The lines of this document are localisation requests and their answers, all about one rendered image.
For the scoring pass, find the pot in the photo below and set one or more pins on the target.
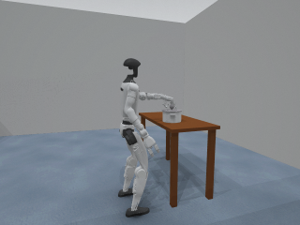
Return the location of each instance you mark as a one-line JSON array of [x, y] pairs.
[[171, 117]]

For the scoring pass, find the table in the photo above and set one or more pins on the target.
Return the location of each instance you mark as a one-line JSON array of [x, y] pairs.
[[187, 124]]

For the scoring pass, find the lid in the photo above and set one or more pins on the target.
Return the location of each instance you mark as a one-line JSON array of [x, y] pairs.
[[171, 110]]

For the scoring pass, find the robot right upper arm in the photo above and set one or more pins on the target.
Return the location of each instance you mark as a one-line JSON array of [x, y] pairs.
[[132, 91]]

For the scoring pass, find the robot right hand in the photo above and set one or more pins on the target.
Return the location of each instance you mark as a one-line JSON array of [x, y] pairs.
[[149, 142]]

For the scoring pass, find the robot right forearm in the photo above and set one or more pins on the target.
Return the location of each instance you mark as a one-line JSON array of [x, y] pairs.
[[133, 119]]

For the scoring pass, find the robot left forearm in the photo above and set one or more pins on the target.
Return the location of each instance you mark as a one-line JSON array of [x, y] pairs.
[[155, 96]]

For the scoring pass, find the robot torso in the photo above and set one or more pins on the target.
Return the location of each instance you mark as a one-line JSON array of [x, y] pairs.
[[126, 125]]

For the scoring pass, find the robot left upper arm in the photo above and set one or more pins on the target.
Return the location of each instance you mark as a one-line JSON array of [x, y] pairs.
[[142, 96]]

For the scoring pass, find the robot left hand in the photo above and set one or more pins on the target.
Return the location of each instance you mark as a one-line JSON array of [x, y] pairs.
[[172, 101]]

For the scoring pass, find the right robot thigh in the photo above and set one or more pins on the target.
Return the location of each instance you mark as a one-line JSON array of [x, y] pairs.
[[138, 149]]

